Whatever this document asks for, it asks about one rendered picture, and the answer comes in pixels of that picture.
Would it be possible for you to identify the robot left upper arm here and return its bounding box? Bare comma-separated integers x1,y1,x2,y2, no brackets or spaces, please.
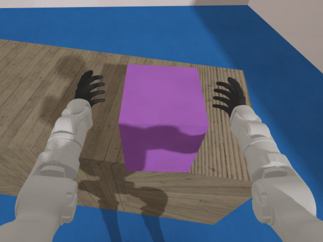
0,175,78,242

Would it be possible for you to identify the left robot hand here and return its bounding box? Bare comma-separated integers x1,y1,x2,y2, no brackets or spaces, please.
74,70,105,107

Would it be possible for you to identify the robot right upper arm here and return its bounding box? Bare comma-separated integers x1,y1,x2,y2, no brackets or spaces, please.
251,176,323,242

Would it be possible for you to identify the left robot forearm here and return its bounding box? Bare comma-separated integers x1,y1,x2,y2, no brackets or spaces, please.
15,99,93,217

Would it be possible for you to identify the right robot forearm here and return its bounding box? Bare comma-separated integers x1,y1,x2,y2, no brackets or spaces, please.
230,105,316,214

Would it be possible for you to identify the pedestal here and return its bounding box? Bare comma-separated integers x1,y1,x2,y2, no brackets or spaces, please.
0,39,253,225

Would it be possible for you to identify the right robot hand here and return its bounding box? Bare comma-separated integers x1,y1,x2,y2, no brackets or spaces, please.
212,77,246,117

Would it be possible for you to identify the carton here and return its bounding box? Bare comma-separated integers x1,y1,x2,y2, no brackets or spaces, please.
119,64,209,172

